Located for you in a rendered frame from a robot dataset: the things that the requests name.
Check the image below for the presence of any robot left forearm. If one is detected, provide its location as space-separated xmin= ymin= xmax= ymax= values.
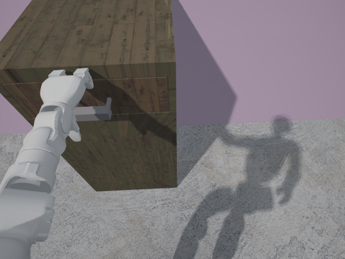
xmin=0 ymin=101 xmax=74 ymax=195

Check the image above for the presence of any handle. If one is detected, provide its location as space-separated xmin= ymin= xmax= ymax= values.
xmin=73 ymin=98 xmax=112 ymax=121

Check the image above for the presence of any robot left hand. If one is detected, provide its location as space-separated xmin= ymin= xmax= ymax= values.
xmin=40 ymin=68 xmax=94 ymax=142

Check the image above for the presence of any robot left upper arm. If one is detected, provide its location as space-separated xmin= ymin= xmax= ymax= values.
xmin=0 ymin=188 xmax=55 ymax=259

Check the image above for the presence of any cabinet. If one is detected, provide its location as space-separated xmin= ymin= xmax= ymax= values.
xmin=0 ymin=0 xmax=177 ymax=192

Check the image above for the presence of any drawer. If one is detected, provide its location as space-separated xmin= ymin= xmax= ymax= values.
xmin=2 ymin=76 xmax=169 ymax=118

